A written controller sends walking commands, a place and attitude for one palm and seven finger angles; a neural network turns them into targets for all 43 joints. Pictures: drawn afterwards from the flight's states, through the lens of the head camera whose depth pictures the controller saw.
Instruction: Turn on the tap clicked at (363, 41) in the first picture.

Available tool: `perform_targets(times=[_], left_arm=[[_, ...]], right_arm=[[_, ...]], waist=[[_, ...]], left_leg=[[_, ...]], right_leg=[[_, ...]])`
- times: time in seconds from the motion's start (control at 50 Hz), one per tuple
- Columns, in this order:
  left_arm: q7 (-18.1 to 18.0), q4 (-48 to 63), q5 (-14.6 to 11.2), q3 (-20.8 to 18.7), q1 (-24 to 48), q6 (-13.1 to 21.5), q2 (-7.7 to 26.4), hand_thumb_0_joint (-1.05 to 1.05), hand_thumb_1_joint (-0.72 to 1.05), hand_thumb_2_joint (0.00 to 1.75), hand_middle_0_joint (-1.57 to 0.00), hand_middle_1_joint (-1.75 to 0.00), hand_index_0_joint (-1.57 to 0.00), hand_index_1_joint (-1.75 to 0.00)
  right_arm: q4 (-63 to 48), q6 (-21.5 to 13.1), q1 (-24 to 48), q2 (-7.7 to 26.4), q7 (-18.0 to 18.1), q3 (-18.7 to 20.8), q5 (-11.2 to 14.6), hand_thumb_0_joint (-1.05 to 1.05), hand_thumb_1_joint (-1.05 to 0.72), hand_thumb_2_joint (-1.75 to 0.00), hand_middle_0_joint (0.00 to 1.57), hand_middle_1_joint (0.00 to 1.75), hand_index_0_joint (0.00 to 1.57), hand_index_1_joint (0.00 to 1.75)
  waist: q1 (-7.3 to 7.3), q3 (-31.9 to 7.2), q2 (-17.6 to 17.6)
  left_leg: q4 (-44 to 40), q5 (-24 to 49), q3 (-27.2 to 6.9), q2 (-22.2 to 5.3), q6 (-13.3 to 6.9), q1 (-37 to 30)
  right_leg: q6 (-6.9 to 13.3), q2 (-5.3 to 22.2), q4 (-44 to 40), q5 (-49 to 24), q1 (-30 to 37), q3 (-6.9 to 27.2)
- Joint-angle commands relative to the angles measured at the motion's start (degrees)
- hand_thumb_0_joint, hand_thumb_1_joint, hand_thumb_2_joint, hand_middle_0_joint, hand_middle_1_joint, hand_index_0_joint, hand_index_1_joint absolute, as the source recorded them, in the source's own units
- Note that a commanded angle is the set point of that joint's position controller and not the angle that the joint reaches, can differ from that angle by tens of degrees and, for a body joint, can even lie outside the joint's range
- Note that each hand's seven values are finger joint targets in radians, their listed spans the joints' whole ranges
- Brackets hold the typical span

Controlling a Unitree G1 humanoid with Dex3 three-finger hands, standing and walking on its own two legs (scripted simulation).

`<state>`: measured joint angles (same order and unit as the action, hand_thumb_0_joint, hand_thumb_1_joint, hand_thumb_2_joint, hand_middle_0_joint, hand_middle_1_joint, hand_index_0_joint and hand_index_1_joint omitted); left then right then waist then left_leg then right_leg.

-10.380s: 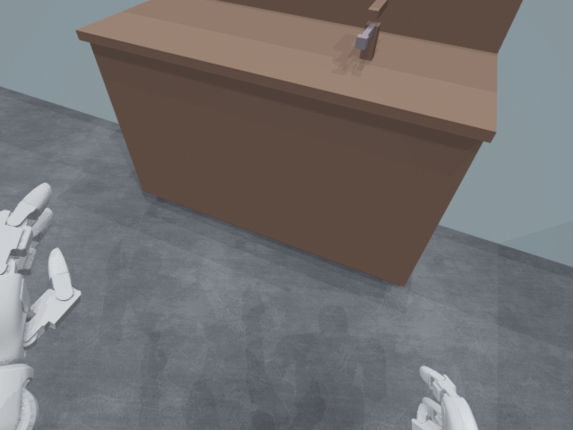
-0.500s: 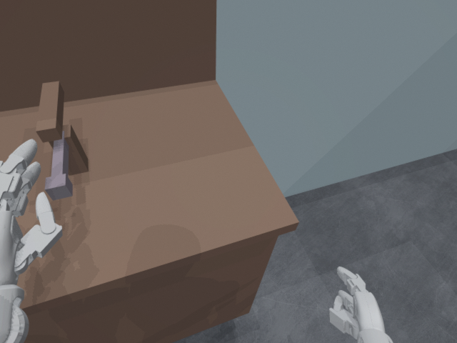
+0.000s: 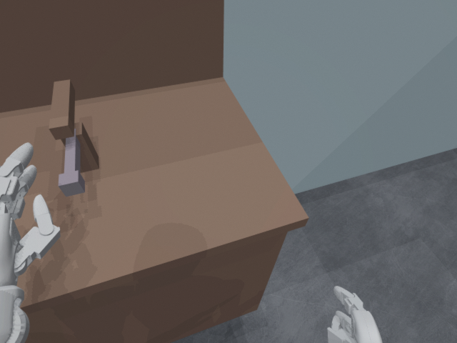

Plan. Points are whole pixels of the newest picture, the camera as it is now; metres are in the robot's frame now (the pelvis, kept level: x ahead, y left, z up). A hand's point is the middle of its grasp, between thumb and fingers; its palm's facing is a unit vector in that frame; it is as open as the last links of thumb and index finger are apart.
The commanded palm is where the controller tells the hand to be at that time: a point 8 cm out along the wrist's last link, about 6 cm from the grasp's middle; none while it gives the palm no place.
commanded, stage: look again from close up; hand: left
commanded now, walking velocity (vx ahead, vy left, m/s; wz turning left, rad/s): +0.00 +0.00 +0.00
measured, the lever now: (72, 183) +0.32 +0.28 +0.12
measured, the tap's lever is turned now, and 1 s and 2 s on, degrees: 0 0 0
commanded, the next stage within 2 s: shuffle to correct the standing spot in 0.32 s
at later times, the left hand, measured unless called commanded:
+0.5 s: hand (44, 212) +0.25 +0.28 +0.15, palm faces +0.41 -0.80 -0.44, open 7.4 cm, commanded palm +0.17 +0.29 +0.17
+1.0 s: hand (55, 298) +0.14 +0.21 +0.14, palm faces +0.35 -0.83 -0.43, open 7.4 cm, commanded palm +0.09 +0.24 +0.17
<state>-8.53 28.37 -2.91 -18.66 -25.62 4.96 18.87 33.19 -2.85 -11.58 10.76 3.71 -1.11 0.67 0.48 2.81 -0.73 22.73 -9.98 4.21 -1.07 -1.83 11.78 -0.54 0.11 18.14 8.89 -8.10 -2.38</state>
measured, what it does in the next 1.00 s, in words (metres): shifts its weight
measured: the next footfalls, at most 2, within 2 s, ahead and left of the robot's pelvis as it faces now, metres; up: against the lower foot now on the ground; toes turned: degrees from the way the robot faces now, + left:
right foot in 1.42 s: -0.05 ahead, -0.14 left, +0.00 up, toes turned +0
left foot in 1.64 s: -0.16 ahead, +0.05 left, +0.00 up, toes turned +3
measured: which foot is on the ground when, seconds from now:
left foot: down 0.00-1.00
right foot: down 0.00-1.00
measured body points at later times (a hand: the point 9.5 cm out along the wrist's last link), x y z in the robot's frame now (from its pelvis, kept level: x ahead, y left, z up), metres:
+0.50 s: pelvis +0.03 +0.00 -0.01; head +0.09 +0.03 +0.43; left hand +0.22 +0.32 +0.17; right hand +0.22 -0.22 -0.10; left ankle +0.03 +0.09 -0.75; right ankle +0.01 -0.13 -0.75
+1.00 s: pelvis -0.06 -0.05 -0.02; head +0.00 -0.03 +0.42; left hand +0.12 +0.26 +0.17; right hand +0.14 -0.27 -0.10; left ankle +0.03 +0.09 -0.75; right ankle +0.01 -0.13 -0.75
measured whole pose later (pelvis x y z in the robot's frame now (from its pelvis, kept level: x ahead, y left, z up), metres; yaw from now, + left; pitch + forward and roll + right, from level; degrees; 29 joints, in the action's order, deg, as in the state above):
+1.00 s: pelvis -0.06 -0.05 -0.02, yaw +3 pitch +0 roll +0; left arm -3.4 31.6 -7.8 -23.6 -27.9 11.8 26.1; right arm 32.9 -7.4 -10.1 11.8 1.7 2.4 2.2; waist 2.6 7.2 2.2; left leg 32.7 -9.2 0.1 -2.1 1.1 24.0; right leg 1.8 -0.6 35.2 14.1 -22.2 -5.8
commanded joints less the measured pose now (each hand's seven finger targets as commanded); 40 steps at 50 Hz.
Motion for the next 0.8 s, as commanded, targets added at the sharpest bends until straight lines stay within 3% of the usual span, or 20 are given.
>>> perform_targets(times=[0.0, 0.02, 0.04, 0.06, 0.08, 0.1, 0.14, 0.2, 0.28, 0.3, 0.32, 0.38, 0.42, 0.5, 0.54, 0.62, 0.66, 0.7, 0.72, 0.78], left_arm=[[-0.74, 29.12, 1.74, -19.04, 54.76, 14.62, 57.39, 0.0, 0.9, 0.9, -0.2, -0.3, -0.2, -0.3], [-0.42, 2.42, 2.01, -19.96, 31.43, 11.54, 25.07, 0.0, 0.9, 0.9, -0.2, -0.3, -0.2, -0.3], [-0.9, -0.96, 1.76, -14.31, 24.57, 9.83, 20.72, 0.0, 0.9, 0.9, -0.2, -0.3, -0.2, -0.3], [-1.11, -4.32, 1.17, -14.99, 21.31, 10.12, 23.88, 0.0, 0.9, 0.9, -0.2, -0.3, -0.2, -0.3], [0.15, -3.82, -0.1, -11.96, 18.05, 11.31, 20.99, 0.0, 0.9, 0.9, -0.2, -0.3, -0.2, -0.3], [0.73, -6.01, -0.93, -10.57, 11.93, 11.34, 18.62, 0.0, 0.9, 0.9, -0.2, -0.3, -0.2, -0.3], [1.77, 0.92, -2.07, -7.16, 4.77, 13.32, 15.07, 0.0, 0.9, 0.9, -0.2, -0.3, -0.2, -0.3], [1.84, 4.96, -3.6, -5.58, -0.66, 14.37, 12.68, 0.0, 0.9, 0.9, -0.2, -0.3, -0.2, -0.3], [1.36, 8.45, -2.61, -12.16, 5.49, 16.07, 19.36, 0.0, 0.9, 0.9, -0.2, -0.3, -0.2, -0.3], [0.78, 9.62, -2.4, -13.89, 8.81, 15.67, 22.17, 0.0, 0.9, 0.9, -0.2, -0.3, -0.2, -0.3], [0.92, 8.07, -2.1, -13.06, 9.85, 15.74, 20.39, 0.0, 0.9, 0.9, -0.2, -0.3, -0.2, -0.3], [1.22, 9.83, -2.46, -13.0, 11.45, 14.78, 20.92, 0.0, 0.9, 0.9, -0.2, -0.3, -0.2, -0.3], [1.12, 12.62, -2.52, -12.53, 9.2, 14.45, 19.65, 0.0, 0.9, 0.9, -0.2, -0.3, -0.2, -0.3], [1.48, 14.47, -2.4, -11.44, 1.53, 13.37, 16.6, 0.0, 0.9, 0.9, -0.2, -0.3, -0.2, -0.3], [1.95, 15.91, -2.04, -11.04, 2.43, 13.13, 16.37, 0.0, 0.9, 0.9, -0.2, -0.3, -0.2, -0.3], [2.5, 11.23, -2.63, -11.75, 0.48, 11.67, 14.4, 0.0, 0.9, 0.9, -0.2, -0.3, -0.2, -0.3], [3.0, 12.11, -3.44, -13.39, 1.58, 11.42, 16.29, 0.0, 0.9, 0.9, -0.2, -0.3, -0.2, -0.3], [3.08, 12.27, -4.33, -14.16, -0.72, 10.98, 16.97, 0.0, 0.9, 0.9, -0.2, -0.3, -0.2, -0.3], [3.51, 12.73, -4.89, -12.38, -1.97, 11.11, 15.2, 0.0, 0.9, 0.9, -0.2, -0.3, -0.2, -0.3], [4.23, 14.48, -5.85, -13.45, -1.61, 11.63, 17.26, 0.0, 0.9, 0.9, -0.2, -0.3, -0.2, -0.3]], right_arm=[[-17.67, -2.15, -3.14, 11.33, 4.98, -8.45, 4.2, 0.0, -0.9, -0.9, 0.2, 0.3, 0.2, 0.3], [-12.48, -4.78, -0.86, 4.23, 3.98, 1.38, 3.31, 0.0, -0.9, -0.9, 0.2, 0.3, 0.2, 0.3], [-9.34, -5.45, 3.51, 6.35, 1.09, 0.63, 0.5, 0.0, -0.9, -0.9, 0.2, 0.3, 0.2, 0.3], [-9.03, -5.78, 3.5, 10.6, -0.06, 2.04, -0.34, 0.0, -0.9, -0.9, 0.2, 0.3, 0.2, 0.3], [-9.58, -6.48, 1.88, 9.84, -1.05, 2.51, -0.4, 0.0, -0.9, -0.9, 0.2, 0.3, 0.2, 0.3], [-8.43, -6.89, 2.93, 9.42, -2.08, 2.06, -0.32, 0.0, -0.9, -0.9, 0.2, 0.3, 0.2, 0.3], [-9.63, -7.91, -0.93, 10.34, -4.01, 3.34, 0.02, 0.0, -0.9, -0.9, 0.2, 0.3, 0.2, 0.3], [-8.85, -9.7, 1.01, 9.46, -6.01, 2.96, 1.31, 0.0, -0.9, -0.9, 0.2, 0.3, 0.2, 0.3], [-7.6, -10.3, -0.2, 10.62, -4.93, 3.55, 0.31, 0.0, -0.9, -0.9, 0.2, 0.3, 0.2, 0.3], [-7.53, -10.05, 1.57, 11.06, -4.59, 3.48, 0.57, 0.0, -0.9, -0.9, 0.2, 0.3, 0.2, 0.3], [-6.36, -9.59, 0.05, 10.44, -3.99, 3.71, 0.22, 0.0, -0.9, -0.9, 0.2, 0.3, 0.2, 0.3], [-7.01, -9.52, 0.64, 9.87, -3.78, 3.81, 0.98, 0.0, -0.9, -0.9, 0.2, 0.3, 0.2, 0.3], [-7.04, -9.7, -0.08, 9.61, -3.86, 3.94, 0.93, 0.0, -0.9, -0.9, 0.2, 0.3, 0.2, 0.3], [-7.31, -10.44, 1.65, 8.69, -5.43, 4.84, 1.08, 0.0, -0.9, -0.9, 0.2, 0.3, 0.2, 0.3], [-7.66, -9.64, -0.05, 9.18, -5.98, 5.59, 0.45, 0.0, -0.9, -0.9, 0.2, 0.3, 0.2, 0.3], [-8.29, -7.85, 1.27, 8.68, -5.36, 5.7, 0.72, 0.0, -0.9, -0.9, 0.2, 0.3, 0.2, 0.3], [-9.07, -7.18, 3.2, 8.69, -4.53, 5.88, 1.31, 0.0, -0.9, -0.9, 0.2, 0.3, 0.2, 0.3], [-9.29, -6.99, 4.57, 7.66, -3.94, 5.89, 2.29, 0.0, -0.9, -0.9, 0.2, 0.3, 0.2, 0.3], [-9.29, -6.43, 2.59, 7.32, -3.69, 5.79, 1.74, 0.0, -0.9, -0.9, 0.2, 0.3, 0.2, 0.3], [-9.53, -7.3, 4.28, 6.4, -3.03, 5.68, 1.85, 0.0, -0.9, -0.9, 0.2, 0.3, 0.2, 0.3]], waist=[[-3.65, -2.89, -11.13], [1.18, -7.49, -4.5], [0.58, -4.09, -1.63], [1.76, -4.34, -4.03], [1.52, -6.97, -4.34], [1.83, -9.17, -5.81], [2.51, -10.48, -0.54], [2.97, -14.13, 1.56], [2.2, -12.46, 3.78], [1.8, -13.5, 0.73], [1.47, -12.67, -0.49], [1.33, -14.19, -5.9], [1.59, -15.84, -5.64], [2.36, -15.11, -8.78], [2.01, -12.96, -7.36], [1.66, -12.43, -3.11], [1.76, -12.11, -0.28], [1.63, -13.53, 2.0], [1.41, -14.36, 4.4], [2.07, -12.67, 6.53]], left_leg=[[-7.11, -18.26, -7.36, 0.02, -1.88, 13.79], [-4.54, -12.64, -8.58, -6.72, -1.16, 4.91], [-5.23, -10.32, -7.52, -4.74, 0.04, 5.95], [-2.07, -9.08, -6.01, -3.63, 0.54, 3.63], [0.86, -5.59, -6.4, -2.63, 0.67, 2.95], [0.91, -4.32, -6.44, -2.94, 0.97, 1.2], [4.74, 2.48, -6.29, -1.85, 0.78, 2.44], [5.74, 14.25, -6.03, -2.01, 0.44, -2.75], [6.25, 21.24, -6.79, -2.24, 0.67, -1.55], [5.54, 21.44, -7.37, -2.33, 0.75, -3.32], [5.3, 23.59, -7.52, -2.98, 0.55, -2.32], [5.85, 28.22, -8.8, -3.43, 0.37, -4.48], [6.0, 34.71, -9.59, -4.44, 0.19, -7.84], [4.07, 49.82, -13.17, -9.9, 0.02, -13.7], [4.15, 48.7, -12.47, -11.33, 0.72, -11.28], [4.12, 35.07, -10.48, -10.72, 1.14, -4.62], [6.58, 24.54, -9.9, -8.55, 1.24, -0.61], [10.84, 17.22, -8.13, -5.29, 1.63, 0.09], [11.87, 14.58, -7.05, -4.3, 1.89, 1.11], [13.3, 4.1, -6.0, -1.94, 2.27, 3.42]], right_leg=[[-3.91, -3.35, 5.85, 7.79, 10.79, 0.76], [-0.57, 1.35, 8.85, 13.64, 0.15, 0.13], [0.46, 1.89, 4.89, 11.67, -2.5, 0.24], [1.84, 2.73, 3.56, 8.62, -5.74, 2.19], [2.91, 4.54, 2.96, 4.53, -5.94, 5.09], [2.85, 4.88, 4.26, 4.12, -5.88, 4.41], [3.44, 6.57, 4.75, -5.65, -3.82, 6.27], [2.48, 6.02, 8.51, -13.68, -3.15, 5.29], [1.68, 6.26, 9.88, -18.6, -2.87, 4.23], [1.75, 5.78, 10.79, -15.13, -3.78, 4.94], [1.6, 6.0, 10.74, -15.48, -2.74, 3.38], [1.48, 6.33, 11.47, -14.28, -1.69, 3.1], [1.06, 5.49, 12.4, -12.33, -2.84, 1.72], [-0.18, 3.46, 17.29, 6.51, -11.6, 0.6], [-0.25, 3.86, 15.82, 9.11, -11.46, 0.33], [-0.16, 4.44, 10.97, 1.87, -6.11, 0.98], [0.32, 5.92, 8.76, -8.17, -3.92, 3.29], [3.18, 9.3, 7.19, -18.29, -3.69, 7.75], [3.57, 10.31, 7.09, -20.57, -2.6, 6.83], [5.33, 13.38, 6.79, -21.53, -5.19, 8.26]])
